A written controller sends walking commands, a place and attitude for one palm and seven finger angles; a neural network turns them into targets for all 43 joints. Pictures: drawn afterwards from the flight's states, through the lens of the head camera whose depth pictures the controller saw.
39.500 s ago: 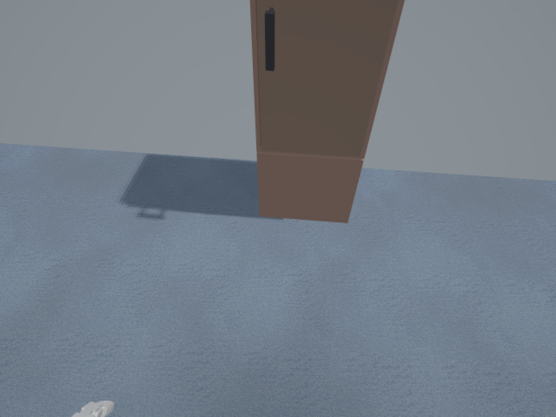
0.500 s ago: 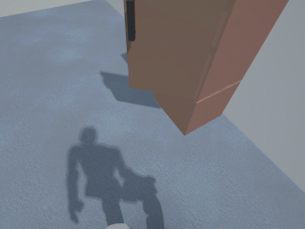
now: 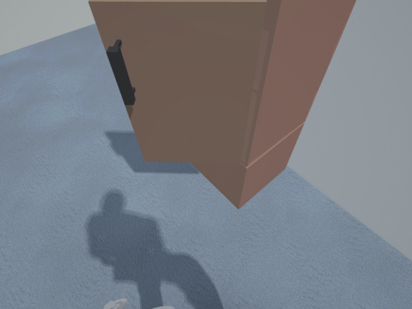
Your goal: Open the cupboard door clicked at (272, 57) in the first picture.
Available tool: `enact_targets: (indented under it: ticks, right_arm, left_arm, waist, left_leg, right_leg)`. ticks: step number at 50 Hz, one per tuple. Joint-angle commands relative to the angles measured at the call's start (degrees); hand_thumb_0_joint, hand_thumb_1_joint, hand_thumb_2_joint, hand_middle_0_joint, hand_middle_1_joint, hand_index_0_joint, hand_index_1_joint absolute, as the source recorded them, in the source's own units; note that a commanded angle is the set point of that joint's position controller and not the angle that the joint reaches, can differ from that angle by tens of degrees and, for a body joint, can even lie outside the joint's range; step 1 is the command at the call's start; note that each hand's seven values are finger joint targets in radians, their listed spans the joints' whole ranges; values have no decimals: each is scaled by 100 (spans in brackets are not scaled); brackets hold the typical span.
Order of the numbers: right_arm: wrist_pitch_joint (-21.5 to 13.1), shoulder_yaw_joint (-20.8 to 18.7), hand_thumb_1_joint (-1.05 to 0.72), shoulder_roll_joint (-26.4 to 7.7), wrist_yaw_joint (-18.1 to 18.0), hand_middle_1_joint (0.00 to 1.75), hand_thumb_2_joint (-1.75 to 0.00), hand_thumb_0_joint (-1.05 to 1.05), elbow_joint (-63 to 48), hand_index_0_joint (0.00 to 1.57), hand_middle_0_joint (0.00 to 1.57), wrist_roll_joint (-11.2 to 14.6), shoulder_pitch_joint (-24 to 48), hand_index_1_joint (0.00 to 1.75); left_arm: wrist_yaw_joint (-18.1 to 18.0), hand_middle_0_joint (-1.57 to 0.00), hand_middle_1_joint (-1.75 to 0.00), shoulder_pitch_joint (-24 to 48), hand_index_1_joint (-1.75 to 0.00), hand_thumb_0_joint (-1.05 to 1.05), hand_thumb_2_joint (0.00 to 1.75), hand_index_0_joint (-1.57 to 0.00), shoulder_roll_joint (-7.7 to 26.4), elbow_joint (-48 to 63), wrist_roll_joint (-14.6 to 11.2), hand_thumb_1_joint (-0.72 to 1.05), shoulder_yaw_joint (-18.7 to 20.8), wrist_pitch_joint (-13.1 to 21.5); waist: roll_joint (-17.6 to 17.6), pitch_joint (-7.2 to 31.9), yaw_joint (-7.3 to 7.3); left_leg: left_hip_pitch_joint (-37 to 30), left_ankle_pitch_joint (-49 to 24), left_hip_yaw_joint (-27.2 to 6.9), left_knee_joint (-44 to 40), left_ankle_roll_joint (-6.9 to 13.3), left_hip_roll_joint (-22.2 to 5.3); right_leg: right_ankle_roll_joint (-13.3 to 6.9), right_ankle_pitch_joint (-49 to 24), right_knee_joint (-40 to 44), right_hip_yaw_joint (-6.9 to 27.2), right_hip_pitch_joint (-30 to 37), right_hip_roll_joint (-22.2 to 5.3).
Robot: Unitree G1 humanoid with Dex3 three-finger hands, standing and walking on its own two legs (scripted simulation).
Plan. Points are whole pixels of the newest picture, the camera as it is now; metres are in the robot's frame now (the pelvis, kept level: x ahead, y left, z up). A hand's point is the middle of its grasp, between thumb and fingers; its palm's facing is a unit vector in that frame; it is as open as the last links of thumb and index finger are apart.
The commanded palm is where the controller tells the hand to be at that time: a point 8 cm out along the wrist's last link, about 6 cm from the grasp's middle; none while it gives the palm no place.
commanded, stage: come to a stop and stand still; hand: left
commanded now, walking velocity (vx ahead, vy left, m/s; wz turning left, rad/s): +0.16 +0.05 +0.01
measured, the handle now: (124, 73) +0.65 +0.24 +0.09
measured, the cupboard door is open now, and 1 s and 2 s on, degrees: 47 47 47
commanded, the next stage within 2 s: look again from close up in 1.34 s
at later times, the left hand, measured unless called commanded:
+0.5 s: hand out of the picture +0.10 +0.23 -0.18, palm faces +0.01 -0.98 -0.19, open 7.4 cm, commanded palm none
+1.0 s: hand out of the picture +0.09 +0.18 -0.18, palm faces +0.04 -0.98 -0.19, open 7.3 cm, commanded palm none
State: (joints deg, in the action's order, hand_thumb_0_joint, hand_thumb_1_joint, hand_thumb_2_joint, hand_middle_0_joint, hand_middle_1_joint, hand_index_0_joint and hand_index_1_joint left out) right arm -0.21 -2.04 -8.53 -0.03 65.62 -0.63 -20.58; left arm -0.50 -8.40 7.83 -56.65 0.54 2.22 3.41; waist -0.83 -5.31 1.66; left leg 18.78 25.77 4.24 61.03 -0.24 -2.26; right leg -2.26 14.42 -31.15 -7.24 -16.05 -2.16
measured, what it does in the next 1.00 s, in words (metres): steps on the spot: left foot, then right foot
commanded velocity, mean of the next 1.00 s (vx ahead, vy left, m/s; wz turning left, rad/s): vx -0.07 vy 0.01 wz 0.00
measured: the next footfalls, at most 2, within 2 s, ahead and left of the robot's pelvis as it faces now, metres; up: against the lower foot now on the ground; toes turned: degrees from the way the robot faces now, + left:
left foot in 0.22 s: +0.17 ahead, +0.15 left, +0.00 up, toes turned +4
right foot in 0.66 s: +0.06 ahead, -0.13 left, +0.00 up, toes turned -4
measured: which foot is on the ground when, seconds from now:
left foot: up 0.00-0.20, down 0.22-0.68, up 0.70-0.88, down 0.90-1.00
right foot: down 0.00-0.30, up 0.32-0.64, down 0.66-1.00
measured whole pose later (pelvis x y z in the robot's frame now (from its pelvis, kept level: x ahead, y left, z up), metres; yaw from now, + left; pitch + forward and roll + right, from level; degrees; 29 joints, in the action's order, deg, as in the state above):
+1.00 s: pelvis +0.07 +0.00 +0.00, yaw -1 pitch +0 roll +0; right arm 0.9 -1.7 -10.0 -1.0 63.7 -0.7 -15.4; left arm -1.8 -13.6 9.6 -61.9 0.4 1.5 -0.4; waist 1.7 -3.5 -0.8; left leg 12.8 16.0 2.0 28.5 0.6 0.3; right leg 1.7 18.9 -28.6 -2.5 -9.9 -3.2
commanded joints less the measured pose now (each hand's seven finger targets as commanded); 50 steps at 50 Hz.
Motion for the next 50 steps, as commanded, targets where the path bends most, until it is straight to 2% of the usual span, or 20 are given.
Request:
enact_targets:
  ticks: [1,5,8,9,11,13,15,18,22,24,29,31,32,33,35,39,43,46,47,50]
  right_arm:
    - [-83,-48,-90,-105,-10,30,-90,0,-353,20,20,-40,-132,30]
    - [-139,-26,-90,27,22,30,-90,0,-426,20,20,-35,161,30]
    - [-169,40,-90,-50,-34,30,-90,0,-340,20,20,-39,94,30]
    - [-193,31,-90,-204,-54,30,-90,0,-292,20,20,-39,34,30]
    - [-212,-49,-90,-797,-159,30,-90,0,-360,20,20,-31,19,30]
    - [-62,-103,-90,-1020,-235,30,-90,0,-435,20,20,-13,324,30]
    - [1,-107,-90,-1025,-312,30,-90,0,-462,20,20,9,482,30]
    - [74,-252,-90,-1311,-443,30,-90,0,-523,20,20,-35,145,30]
    - [115,-344,-90,-1323,-436,30,-90,0,-792,20,20,-70,653,30]
    - [105,-344,-90,-1287,-406,30,-90,0,-881,20,20,-80,841,30]
    - [149,-364,-90,-1252,-245,30,-90,0,-971,20,20,-126,1092,30]
    - [182,-325,-90,-989,-170,30,-90,0,-950,20,20,-71,1007,30]
    - [213,-255,-90,-585,-126,30,-90,0,-996,20,20,-4,1008,30]
    - [248,-178,-90,-465,-43,30,-90,0,-1144,20,20,-23,1275,30]
    - [256,-203,-90,-531,53,30,-90,0,-1078,20,20,-81,1191,30]
    - [152,-153,-90,-595,40,30,-90,0,-699,20,20,-68,657,30]
    - [28,-71,-90,-562,-28,30,-90,0,-555,20,20,-37,449,30]
    - [-55,-81,-90,-822,-137,30,-90,0,-482,20,20,-29,339,30]
    - [-26,-89,-90,-872,-168,30,-90,0,-475,20,20,-28,279,30]
    - [-19,-58,-90,-817,-231,30,-90,0,-399,20,20,6,262,30]
  left_arm:
    - [-59,-20,-30,-645,-30,0,90,-20,697,-66,27,90,130,62]
    - [-27,-20,-30,-817,-30,0,90,-20,746,-211,84,90,182,82]
    - [-73,-20,-30,-716,-30,0,90,-20,789,-341,20,90,117,-6]
    - [-99,-20,-30,-735,-30,0,90,-20,706,-381,-4,90,68,-48]
    - [-163,-20,-30,-1067,-30,0,90,-20,487,-416,-46,90,-25,-164]
    - [-218,-20,-30,-1218,-30,0,90,-20,420,-470,17,90,-41,-310]
    - [-181,-20,-30,-1188,-30,0,90,-20,616,-478,7,90,-15,-480]
    - [-157,-20,-30,-1078,-30,0,90,-20,787,-269,32,90,94,-623]
    - [-112,-20,-30,-845,-30,0,90,-20,697,-20,38,90,205,-666]
    - [-85,-20,-30,-833,-30,0,90,-20,644,72,41,90,227,-693]
    - [-36,-20,-30,-1093,-30,0,90,-20,498,68,49,90,169,-594]
    - [-51,-20,-30,-1498,-30,0,90,-20,655,-130,87,90,164,-488]
    - [-92,-20,-30,-1428,-30,0,90,-20,1019,-120,143,90,188,-418]
    - [-115,-20,-30,-976,-30,0,90,-20,1327,50,119,90,174,-390]
    - [-126,-20,-30,-376,-30,0,90,-20,1307,239,132,90,138,-359]
    - [-86,-20,-30,-395,-30,0,90,-20,1100,64,66,90,96,-226]
    - [-125,-20,-30,-703,-30,0,90,-20,1151,-163,38,90,128,-188]
    - [-160,-20,-30,-932,-30,0,90,-20,894,-248,-24,90,90,-229]
    - [-192,-20,-30,-915,-30,0,90,-20,872,-267,-12,90,94,-251]
    - [-203,-20,-30,-753,-30,0,90,-20,837,-315,-1,90,65,-333]
  waist:
    - [806,430,-39]
    - [801,516,-192]
    - [682,637,-48]
    - [542,711,-22]
    - [-490,1016,-134]
    - [-177,419,-152]
    - [-1301,222,-152]
    - [-1063,867,56]
    - [-587,1222,-46]
    - [-766,1236,-108]
    - [-1018,1121,-234]
    - [-119,986,-402]
    - [1112,727,-376]
    - [1804,162,-377]
    - [1065,-72,-194]
    - [1330,-160,-138]
    - [770,239,-198]
    - [70,801,-295]
    - [219,809,-265]
    - [-437,857,-244]
  left_leg:
    - [663,-643,-220,-433,-169,-316]
    - [282,-747,66,-1995,-251,-129]
    - [-589,-1808,76,-3277,-291,103]
    - [-1106,-2596,-81,-3673,-249,-49]
    - [-1475,-5381,-973,-3437,279,-1140]
    - [-940,-4971,-977,-3579,537,-1380]
    - [-778,-5461,-1230,-3994,711,-1471]
    - [-1425,-6803,-1467,-3822,1221,-2057]
    - [-1489,-5664,-1152,-3728,1208,-1883]
    - [-1225,-4726,-1051,-3885,1110,-1813]
    - [-392,-1711,-1082,-4174,775,-1467]
    - [375,-453,-701,-3735,322,-758]
    - [840,172,-243,-2966,-52,-137]
    - [842,304,-176,-2375,-184,44]
    - [263,-42,-299,-1907,-104,19]
    - [229,-662,-277,-2195,-152,63]
    - [-488,-1358,-220,-3627,-179,148]
    - [-1165,-3514,-609,-3405,72,-425]
    - [-1123,-3504,-581,-3351,84,-488]
    - [-1199,-4124,-765,-3540,233,-516]
  right_leg:
    - [-650,-1794,1877,853,523,-1345]
    - [-721,-1778,1704,807,670,-1274]
    - [-373,-2337,1013,508,598,-939]
    - [-176,-2089,720,428,349,-812]
    - [266,-506,413,202,206,-381]
    - [333,491,476,268,191,-199]
    - [362,929,-305,222,120,-187]
    - [346,2106,-2425,710,-608,-46]
    - [425,1659,-3060,939,-1046,48]
    - [451,1483,-2891,896,-931,45]
    - [331,971,-654,422,305,54]
    - [309,188,928,396,1328,19]
    - [3,1311,1814,1684,1114,-963]
    - [-396,2514,2524,2627,43,-1773]
    - [-517,2634,2546,2323,-849,-1666]
    - [-394,344,1915,1536,35,-1190]
    - [-302,-1402,1084,1360,600,-1196]
    - [30,-1792,544,897,647,-702]
    - [22,-1703,579,910,676,-676]
    - [118,-1388,411,678,783,-497]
